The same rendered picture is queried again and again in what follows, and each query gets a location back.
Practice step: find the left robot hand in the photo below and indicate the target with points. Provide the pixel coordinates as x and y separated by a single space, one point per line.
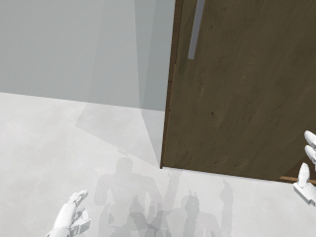
69 215

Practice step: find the handle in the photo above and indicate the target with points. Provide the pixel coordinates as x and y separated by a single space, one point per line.
197 20

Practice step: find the wardrobe door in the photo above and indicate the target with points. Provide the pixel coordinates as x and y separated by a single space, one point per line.
242 105
294 171

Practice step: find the right robot hand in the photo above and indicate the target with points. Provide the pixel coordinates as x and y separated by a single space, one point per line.
304 189

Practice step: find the left robot forearm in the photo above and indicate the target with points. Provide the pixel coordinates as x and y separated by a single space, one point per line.
59 232

